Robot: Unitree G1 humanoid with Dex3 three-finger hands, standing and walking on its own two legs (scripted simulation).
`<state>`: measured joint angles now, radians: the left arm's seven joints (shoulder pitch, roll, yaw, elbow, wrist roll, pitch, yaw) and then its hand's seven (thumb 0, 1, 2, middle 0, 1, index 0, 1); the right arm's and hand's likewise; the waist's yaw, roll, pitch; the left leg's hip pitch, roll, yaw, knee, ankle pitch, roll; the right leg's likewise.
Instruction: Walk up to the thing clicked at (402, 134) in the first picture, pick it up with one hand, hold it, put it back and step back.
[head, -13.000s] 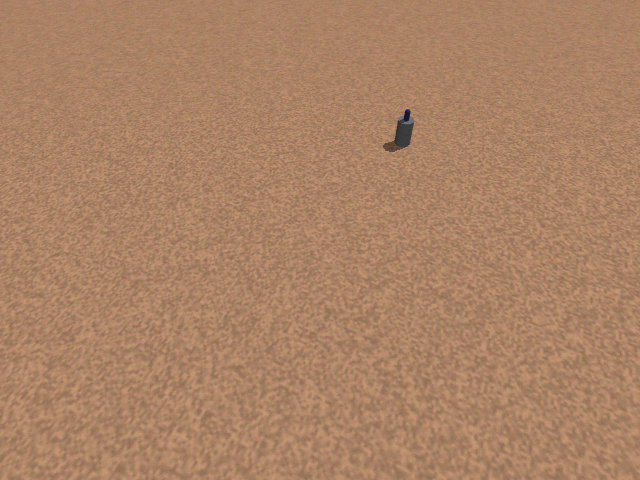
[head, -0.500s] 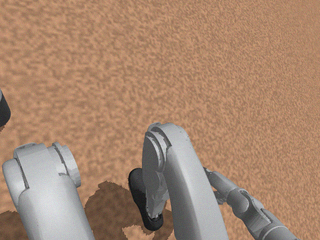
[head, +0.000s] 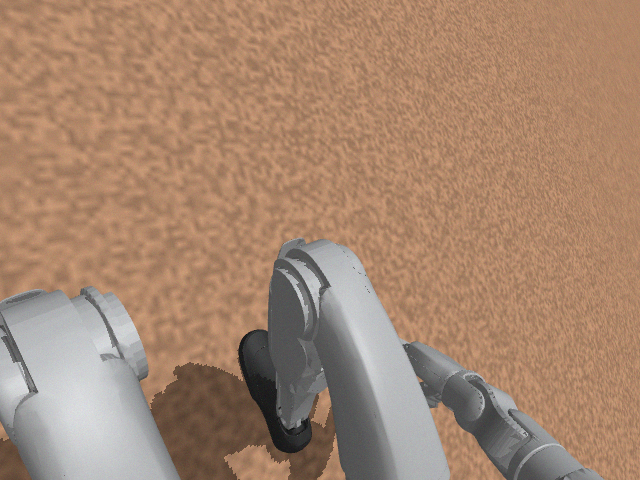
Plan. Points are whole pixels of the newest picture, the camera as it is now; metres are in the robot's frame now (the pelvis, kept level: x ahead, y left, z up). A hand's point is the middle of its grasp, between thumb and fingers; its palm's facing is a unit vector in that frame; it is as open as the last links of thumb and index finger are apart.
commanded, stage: close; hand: left
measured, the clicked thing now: out of the picture +0.44 +0.30 -0.18
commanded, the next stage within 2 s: settle in 0.58 s
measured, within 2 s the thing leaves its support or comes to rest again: leaves its support in 1.06 s
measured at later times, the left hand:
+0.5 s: hand out of the picture +0.43 +0.30 -0.16, palm faces +0.38 -0.93 +0.01, open 10.5 cm
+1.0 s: hand out of the picture +0.44 +0.30 -0.16, palm faces +0.37 -0.93 -0.01, open 9.3 cm
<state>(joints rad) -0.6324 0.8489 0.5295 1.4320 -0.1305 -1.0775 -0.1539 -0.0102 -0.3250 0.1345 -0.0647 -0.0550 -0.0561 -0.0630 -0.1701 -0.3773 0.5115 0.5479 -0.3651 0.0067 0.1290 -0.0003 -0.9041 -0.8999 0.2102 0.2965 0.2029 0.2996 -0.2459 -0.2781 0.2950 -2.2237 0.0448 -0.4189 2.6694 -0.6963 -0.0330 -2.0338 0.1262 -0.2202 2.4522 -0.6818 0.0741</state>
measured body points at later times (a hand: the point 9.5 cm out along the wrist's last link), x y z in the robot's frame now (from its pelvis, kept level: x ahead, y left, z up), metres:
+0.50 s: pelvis +0.00 +0.00 +0.00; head +0.22 +0.19 +0.34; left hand +0.40 +0.35 -0.15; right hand +0.17 -0.24 -0.03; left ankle +0.08 +0.13 -0.25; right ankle +0.13 -0.13 -0.25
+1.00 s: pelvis +0.00 +0.00 +0.01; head +0.23 +0.18 +0.34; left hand +0.41 +0.35 -0.15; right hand +0.17 -0.25 -0.03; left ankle +0.08 +0.13 -0.25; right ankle +0.13 -0.13 -0.25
